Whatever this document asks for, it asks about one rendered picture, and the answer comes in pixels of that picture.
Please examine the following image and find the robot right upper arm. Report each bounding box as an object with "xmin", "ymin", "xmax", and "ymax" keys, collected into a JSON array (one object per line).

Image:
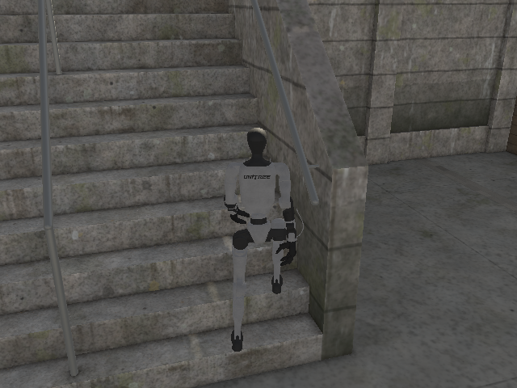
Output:
[{"xmin": 274, "ymin": 162, "xmax": 291, "ymax": 209}]

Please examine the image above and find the robot foot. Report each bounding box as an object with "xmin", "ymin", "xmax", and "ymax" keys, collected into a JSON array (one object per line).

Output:
[
  {"xmin": 231, "ymin": 330, "xmax": 243, "ymax": 352},
  {"xmin": 271, "ymin": 275, "xmax": 283, "ymax": 294}
]

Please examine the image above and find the robot left upper arm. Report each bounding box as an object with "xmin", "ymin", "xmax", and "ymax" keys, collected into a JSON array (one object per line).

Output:
[{"xmin": 225, "ymin": 162, "xmax": 241, "ymax": 205}]

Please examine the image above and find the right robot foot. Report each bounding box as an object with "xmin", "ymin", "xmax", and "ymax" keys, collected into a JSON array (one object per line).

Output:
[{"xmin": 271, "ymin": 275, "xmax": 283, "ymax": 294}]

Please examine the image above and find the left robot forearm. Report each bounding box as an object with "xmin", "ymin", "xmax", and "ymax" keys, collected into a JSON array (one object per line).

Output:
[{"xmin": 224, "ymin": 197, "xmax": 237, "ymax": 215}]

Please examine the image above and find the left robot hand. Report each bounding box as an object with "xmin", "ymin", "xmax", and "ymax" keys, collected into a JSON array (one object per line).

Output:
[{"xmin": 230, "ymin": 207, "xmax": 250, "ymax": 224}]

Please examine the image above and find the left robot foot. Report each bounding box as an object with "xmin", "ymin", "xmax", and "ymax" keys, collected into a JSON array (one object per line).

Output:
[{"xmin": 231, "ymin": 330, "xmax": 243, "ymax": 352}]

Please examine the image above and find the right robot hand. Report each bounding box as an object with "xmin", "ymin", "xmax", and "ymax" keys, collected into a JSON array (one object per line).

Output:
[{"xmin": 276, "ymin": 241, "xmax": 296, "ymax": 266}]

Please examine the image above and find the right robot forearm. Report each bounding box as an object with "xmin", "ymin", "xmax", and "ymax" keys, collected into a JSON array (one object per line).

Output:
[{"xmin": 283, "ymin": 197, "xmax": 297, "ymax": 242}]

